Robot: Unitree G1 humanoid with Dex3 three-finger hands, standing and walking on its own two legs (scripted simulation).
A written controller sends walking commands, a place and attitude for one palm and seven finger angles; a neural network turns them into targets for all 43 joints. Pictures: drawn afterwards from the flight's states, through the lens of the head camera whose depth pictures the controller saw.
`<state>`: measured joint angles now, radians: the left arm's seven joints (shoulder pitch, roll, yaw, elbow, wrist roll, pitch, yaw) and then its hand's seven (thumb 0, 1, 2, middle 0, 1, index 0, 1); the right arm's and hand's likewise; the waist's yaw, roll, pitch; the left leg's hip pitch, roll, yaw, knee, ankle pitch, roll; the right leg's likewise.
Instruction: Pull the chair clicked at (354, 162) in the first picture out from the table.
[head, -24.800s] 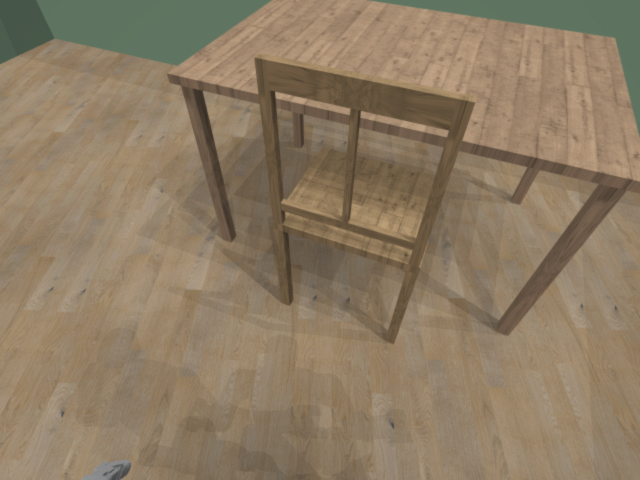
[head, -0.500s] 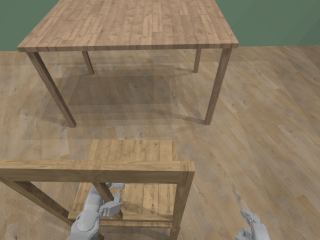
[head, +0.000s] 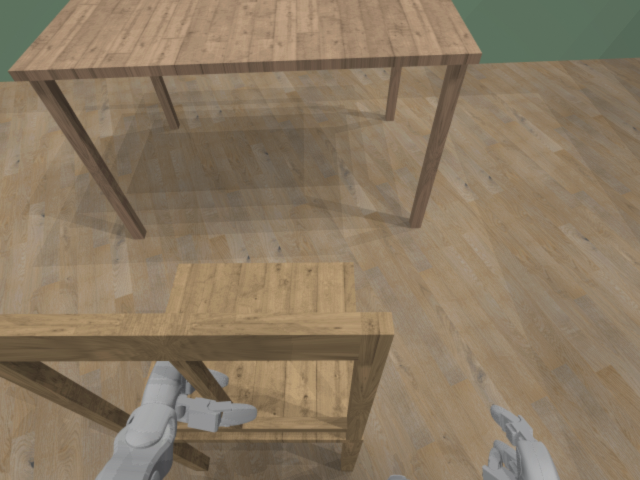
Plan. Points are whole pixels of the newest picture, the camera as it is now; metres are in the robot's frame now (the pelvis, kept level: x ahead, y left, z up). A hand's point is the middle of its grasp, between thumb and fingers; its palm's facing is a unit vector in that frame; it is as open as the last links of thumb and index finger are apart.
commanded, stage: open the thumb and straighten the fingers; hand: left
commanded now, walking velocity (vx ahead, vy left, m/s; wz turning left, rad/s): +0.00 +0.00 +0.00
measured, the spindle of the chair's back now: (215, 395) +0.24 +0.15 -0.07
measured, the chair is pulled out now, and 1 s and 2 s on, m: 0.65 0.65 0.65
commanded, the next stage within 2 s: draw the fingers out of the gap in 0.38 s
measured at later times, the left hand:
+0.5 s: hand (213, 389) +0.25 +0.15 -0.06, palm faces -0.02 -0.98 -0.18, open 17.3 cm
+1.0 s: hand (196, 454) +0.17 +0.16 -0.05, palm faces +0.02 -0.98 -0.20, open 17.4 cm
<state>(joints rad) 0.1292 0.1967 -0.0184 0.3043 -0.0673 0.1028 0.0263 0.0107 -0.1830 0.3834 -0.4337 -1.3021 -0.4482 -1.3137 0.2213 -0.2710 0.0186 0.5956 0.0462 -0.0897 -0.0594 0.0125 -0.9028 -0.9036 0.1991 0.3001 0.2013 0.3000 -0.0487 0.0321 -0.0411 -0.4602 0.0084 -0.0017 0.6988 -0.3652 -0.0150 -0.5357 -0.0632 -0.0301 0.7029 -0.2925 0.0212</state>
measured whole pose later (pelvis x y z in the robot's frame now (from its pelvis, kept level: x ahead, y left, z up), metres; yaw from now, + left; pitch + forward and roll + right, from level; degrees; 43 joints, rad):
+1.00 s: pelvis +0.02 +0.00 -0.03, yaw +2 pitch +11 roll -1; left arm 0.62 0.21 -0.07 -0.25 -0.03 0.23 0.02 -0.01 -0.53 0.21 -0.01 0.00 -0.01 0.00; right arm 0.25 -0.23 0.03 0.47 0.03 -0.15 -0.12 0.01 -0.90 -0.90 0.20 0.30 0.20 0.30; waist -0.01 0.05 -0.14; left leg -0.64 0.01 -0.06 0.97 -0.53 -0.02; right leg -0.68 -0.07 -0.07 0.94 -0.45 0.02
